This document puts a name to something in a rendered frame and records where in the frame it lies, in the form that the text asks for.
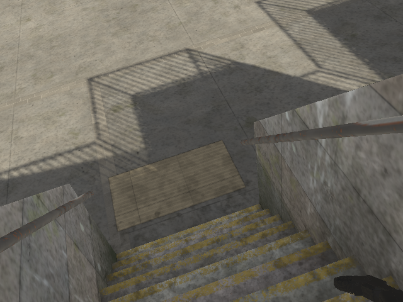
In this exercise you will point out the robot right hand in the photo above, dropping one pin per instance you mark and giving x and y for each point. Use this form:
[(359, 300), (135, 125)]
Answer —
[(369, 287)]

